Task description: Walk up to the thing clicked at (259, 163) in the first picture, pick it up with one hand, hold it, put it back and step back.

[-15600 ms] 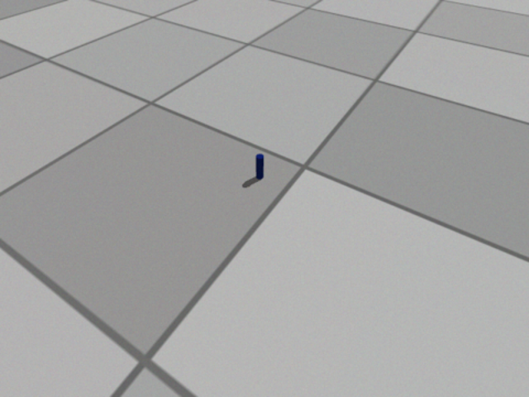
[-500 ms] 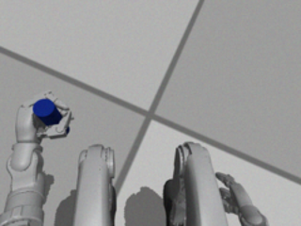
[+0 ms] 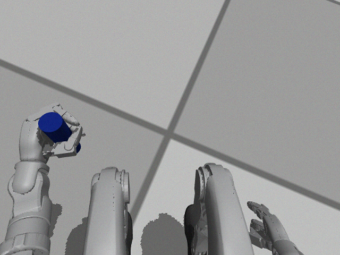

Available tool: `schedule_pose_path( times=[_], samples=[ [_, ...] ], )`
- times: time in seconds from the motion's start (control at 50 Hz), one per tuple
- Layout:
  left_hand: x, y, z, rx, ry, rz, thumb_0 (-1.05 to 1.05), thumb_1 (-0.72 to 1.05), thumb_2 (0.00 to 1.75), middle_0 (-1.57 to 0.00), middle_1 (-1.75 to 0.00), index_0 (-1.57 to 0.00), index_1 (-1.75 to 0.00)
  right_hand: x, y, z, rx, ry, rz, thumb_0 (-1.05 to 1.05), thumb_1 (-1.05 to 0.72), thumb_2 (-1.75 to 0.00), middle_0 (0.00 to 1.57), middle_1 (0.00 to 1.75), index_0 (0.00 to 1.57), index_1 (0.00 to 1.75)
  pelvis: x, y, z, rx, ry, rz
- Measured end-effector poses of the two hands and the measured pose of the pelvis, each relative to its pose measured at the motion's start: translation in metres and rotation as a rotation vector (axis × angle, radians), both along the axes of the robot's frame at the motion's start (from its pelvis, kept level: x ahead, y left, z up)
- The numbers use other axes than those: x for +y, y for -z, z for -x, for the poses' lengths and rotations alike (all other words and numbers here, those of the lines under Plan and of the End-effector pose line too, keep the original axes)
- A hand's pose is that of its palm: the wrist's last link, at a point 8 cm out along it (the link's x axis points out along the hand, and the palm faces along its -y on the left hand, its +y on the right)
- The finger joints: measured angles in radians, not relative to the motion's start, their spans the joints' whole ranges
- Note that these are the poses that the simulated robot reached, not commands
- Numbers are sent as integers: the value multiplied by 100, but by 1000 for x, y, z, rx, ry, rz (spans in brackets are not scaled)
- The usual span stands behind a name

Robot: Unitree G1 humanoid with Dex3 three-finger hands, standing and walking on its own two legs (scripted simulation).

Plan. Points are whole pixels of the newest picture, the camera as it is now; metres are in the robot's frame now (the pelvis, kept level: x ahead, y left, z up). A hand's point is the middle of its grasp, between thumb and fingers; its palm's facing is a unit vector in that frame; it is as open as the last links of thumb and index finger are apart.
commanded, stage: lift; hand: left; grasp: from the side
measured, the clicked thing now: (62, 136) +0.38 +0.23 -0.03
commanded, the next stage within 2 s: hold in 1.80 s
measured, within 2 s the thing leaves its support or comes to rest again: neither
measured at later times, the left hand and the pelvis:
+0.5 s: hand (41, 107) +0.38 +0.20 +0.13, palm faces +0.02 -1.00 -0.06, open 5.2 cm; pelvis +0.02 +0.00 +0.11, yaw +1 degrees
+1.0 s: hand out of the picture +0.37 +0.19 +0.28, palm faces +0.04 -1.00 -0.05, open 5.2 cm; pelvis +0.05 +0.00 +0.24, yaw +2 degrees
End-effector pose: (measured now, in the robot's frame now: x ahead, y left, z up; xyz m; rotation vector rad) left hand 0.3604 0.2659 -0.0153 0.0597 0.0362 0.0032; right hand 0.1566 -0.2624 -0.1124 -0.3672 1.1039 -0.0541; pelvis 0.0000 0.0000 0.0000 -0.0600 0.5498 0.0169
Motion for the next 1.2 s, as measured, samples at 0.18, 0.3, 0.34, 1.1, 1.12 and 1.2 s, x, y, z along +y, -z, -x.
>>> schedule_pose_path(
  times=[0.18, 0.3, 0.34, 1.1, 1.12, 1.2],
  samples=[
    [0, -41, 5, -5, -2, -4, 2, 16, 117, -105, -114, -103, -115, 7, -25, -14, -42, 12, -25, 1, -90, -89, 20, 30, 20, 30, 0, -28, -4, 15, -5, -4],
    [-5, -77, 6, -2, 2, -7, 1, 16, 117, -105, -115, -103, -115, 11, -50, -28, -80, 23, -45, 1, -89, -89, 20, 30, 20, 30, -1, -54, -8, 14, -7, -7],
    [-6, -89, 6, -2, -5, -1, 1, 16, 117, -105, -115, -103, -115, 12, -60, -32, -91, 28, -50, 1, -89, -89, 20, 30, 20, 30, -1, -64, -10, 13, -7, -8],
    [-18, -316, 10, 18, -54, 21, 1, 17, 116, -104, -116, -103, -116, 25, -277, -51, -223, 90, -70, 1, -87, -89, 20, 30, 20, 30, 3, -260, -56, -229, -27, -25],
    [-18, -319, 9, 18, -54, 20, 1, 17, 116, -104, -116, -103, -116, 25, -279, -50, -220, 90, -70, 1, -87, -89, 20, 30, 20, 30, 3, -262, -57, -235, -28, -26],
    [-20, -332, 9, 15, -42, 15, 1, 17, 116, -104, -116, -102, -116, 27, -289, -48, -211, 90, -70, 1, -87, -89, 20, 30, 20, 30, 3, -273, -60, -261, -27, -28]
  ],
)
